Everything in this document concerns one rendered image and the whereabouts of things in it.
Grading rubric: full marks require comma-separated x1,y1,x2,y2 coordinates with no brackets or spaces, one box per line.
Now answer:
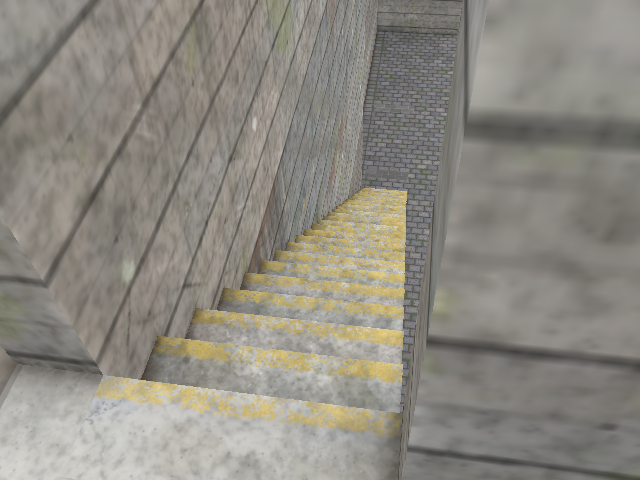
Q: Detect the stairs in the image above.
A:
141,188,407,413

